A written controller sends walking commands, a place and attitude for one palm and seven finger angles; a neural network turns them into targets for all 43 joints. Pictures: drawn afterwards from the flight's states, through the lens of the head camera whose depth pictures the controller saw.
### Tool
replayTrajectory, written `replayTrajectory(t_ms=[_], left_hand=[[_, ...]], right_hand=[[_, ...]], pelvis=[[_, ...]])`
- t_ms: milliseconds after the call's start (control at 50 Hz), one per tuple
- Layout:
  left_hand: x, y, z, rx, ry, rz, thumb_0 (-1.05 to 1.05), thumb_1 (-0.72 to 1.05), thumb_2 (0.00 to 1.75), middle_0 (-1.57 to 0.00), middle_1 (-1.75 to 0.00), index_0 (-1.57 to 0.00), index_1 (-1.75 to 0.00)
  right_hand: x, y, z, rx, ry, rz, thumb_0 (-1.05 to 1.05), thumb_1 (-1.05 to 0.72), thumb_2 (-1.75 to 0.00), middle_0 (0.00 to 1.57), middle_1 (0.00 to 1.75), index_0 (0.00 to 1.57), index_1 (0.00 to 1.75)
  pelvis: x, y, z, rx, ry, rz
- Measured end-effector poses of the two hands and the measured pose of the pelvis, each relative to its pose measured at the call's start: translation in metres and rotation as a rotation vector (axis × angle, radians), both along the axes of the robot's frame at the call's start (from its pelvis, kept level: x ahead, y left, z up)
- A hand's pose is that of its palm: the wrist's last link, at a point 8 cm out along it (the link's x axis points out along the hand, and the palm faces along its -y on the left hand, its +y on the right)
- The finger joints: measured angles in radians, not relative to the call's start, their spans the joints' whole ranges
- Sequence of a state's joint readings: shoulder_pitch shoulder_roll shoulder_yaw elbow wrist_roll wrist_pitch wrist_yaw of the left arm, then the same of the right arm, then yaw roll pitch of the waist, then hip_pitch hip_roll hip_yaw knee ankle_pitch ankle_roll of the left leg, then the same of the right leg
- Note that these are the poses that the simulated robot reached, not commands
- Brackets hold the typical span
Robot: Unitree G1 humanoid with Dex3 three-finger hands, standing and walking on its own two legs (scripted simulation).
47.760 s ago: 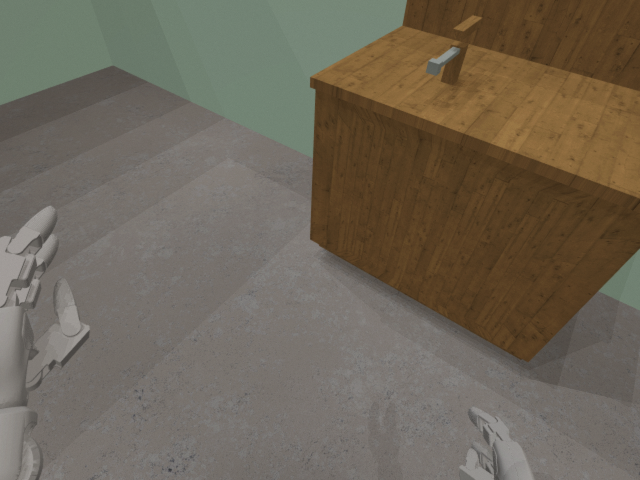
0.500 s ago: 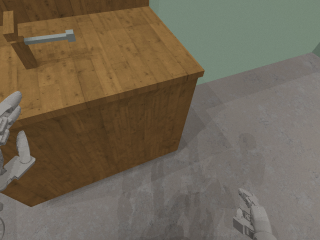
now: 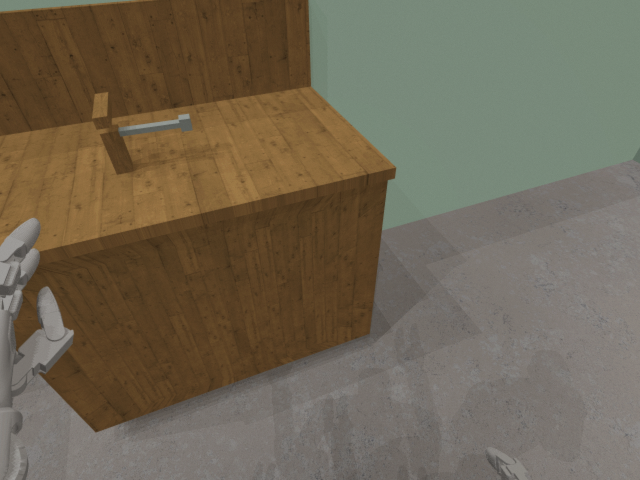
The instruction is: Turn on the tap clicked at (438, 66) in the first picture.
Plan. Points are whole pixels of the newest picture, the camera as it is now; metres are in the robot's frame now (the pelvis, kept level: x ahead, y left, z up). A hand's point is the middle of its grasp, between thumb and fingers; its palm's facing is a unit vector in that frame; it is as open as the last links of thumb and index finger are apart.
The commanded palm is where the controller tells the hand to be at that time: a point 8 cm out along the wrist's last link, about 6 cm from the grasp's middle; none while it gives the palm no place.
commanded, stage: stop stepping back and stand still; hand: left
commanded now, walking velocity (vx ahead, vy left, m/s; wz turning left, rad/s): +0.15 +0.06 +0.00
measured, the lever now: (185, 122) +0.83 +0.31 +0.10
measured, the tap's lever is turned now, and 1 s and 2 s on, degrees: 86 86 86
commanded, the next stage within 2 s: stand and check the lever's angle in 0.32 s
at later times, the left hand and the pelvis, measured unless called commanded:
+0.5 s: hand (68, 362) +0.19 +0.23 +0.16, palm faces +0.43 -0.80 -0.41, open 7.4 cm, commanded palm +0.13 +0.27 +0.19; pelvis -0.02 -0.01 +0.00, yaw +2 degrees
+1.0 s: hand (77, 323) +0.23 +0.25 +0.17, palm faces +0.38 -0.84 -0.39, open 7.4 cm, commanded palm +0.18 +0.29 +0.19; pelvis +0.02 +0.01 +0.01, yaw +1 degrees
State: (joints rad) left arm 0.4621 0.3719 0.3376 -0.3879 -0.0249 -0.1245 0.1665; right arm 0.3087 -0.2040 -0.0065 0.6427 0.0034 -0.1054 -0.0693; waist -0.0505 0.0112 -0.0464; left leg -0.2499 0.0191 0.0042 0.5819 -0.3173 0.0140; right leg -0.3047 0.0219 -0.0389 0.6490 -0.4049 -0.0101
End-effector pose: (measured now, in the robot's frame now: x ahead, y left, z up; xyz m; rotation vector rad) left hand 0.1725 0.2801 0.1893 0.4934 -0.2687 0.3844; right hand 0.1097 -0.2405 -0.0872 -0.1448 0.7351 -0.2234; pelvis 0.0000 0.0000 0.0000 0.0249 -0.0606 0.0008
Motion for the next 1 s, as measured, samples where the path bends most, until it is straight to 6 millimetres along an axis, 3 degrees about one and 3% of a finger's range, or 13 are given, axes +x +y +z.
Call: replayTrajectory(t_ms=[100, 240, 380, 520, 600, 760, 1000], left_hand=[[-0.023, -0.008, -0.006, -0.044, 0.002, 0.013, 0.01, 0.89, 0.90, -0.21, -0.30, -0.21, -0.31], [-0.031, -0.006, -0.004, -0.073, 0.018, 0.010, 0.01, 0.89, 0.90, -0.21, -0.30, -0.22, -0.31], [-0.022, 0.005, 0.004, -0.009, -0.025, 0.031, 0.01, 0.89, 0.90, -0.21, -0.30, -0.21, -0.31], [-0.023, -0.013, -0.010, -0.032, 0.051, 0.032, 0.01, 0.89, 0.90, -0.21, -0.30, -0.21, -0.31], [-0.021, -0.015, -0.009, -0.059, 0.057, 0.018, 0.01, 0.89, 0.90, -0.21, -0.30, -0.22, -0.31], [0.000, 0.005, -0.003, -0.036, 0.035, 0.045, 0.01, 0.89, 0.90, -0.21, -0.30, -0.22, -0.31], [0.021, 0.004, -0.007, -0.057, 0.081, -0.006, 0.01, 0.89, 0.90, -0.21, -0.30, -0.21, -0.31]], right_hand=[[-0.002, 0.002, -0.011, 0.021, 0.065, 0.072, 0.01, -0.90, -0.90, 0.20, 0.30, 0.21, 0.30], [0.003, 0.003, 0.013, -0.024, 0.019, 0.081, 0.01, -0.90, -0.90, 0.20, 0.30, 0.21, 0.30], [0.017, 0.007, 0.014, -0.007, -0.059, 0.080, 0.01, -0.90, -0.90, 0.20, 0.30, 0.21, 0.30], [0.027, 0.009, -0.003, 0.035, 0.007, 0.134, 0.01, -0.90, -0.90, 0.20, 0.30, 0.21, 0.30], [0.030, 0.006, 0.003, 0.009, 0.040, 0.134, 0.01, -0.90, -0.90, 0.20, 0.30, 0.21, 0.30], [0.054, 0.007, 0.016, -0.031, 0.002, 0.111, 0.01, -0.90, -0.90, 0.20, 0.30, 0.21, 0.30], [0.090, 0.020, 0.032, -0.030, -0.057, 0.121, 0.01, -0.90, -0.90, 0.20, 0.30, 0.21, 0.30]], pelvis=[[-0.014, -0.005, 0.000, -0.007, -0.011, 0.010], [-0.020, -0.002, 0.011, 0.017, 0.011, 0.012], [-0.025, -0.001, 0.002, 0.010, 0.000, 0.019], [-0.017, -0.012, -0.001, -0.021, 0.011, 0.034], [-0.011, -0.011, 0.005, -0.016, 0.017, 0.029], [0.003, -0.002, 0.008, -0.029, 0.025, 0.017], [0.019, 0.006, 0.013, -0.036, 0.051, 0.008]])
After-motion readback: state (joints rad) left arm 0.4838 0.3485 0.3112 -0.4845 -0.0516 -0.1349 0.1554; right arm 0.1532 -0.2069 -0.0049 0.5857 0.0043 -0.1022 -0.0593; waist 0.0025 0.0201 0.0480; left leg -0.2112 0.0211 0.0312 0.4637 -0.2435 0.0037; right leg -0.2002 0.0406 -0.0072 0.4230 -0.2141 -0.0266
